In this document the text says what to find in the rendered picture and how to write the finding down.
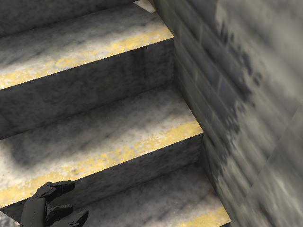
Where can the left robot hand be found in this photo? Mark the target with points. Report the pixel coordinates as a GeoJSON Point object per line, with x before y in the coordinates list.
{"type": "Point", "coordinates": [36, 213]}

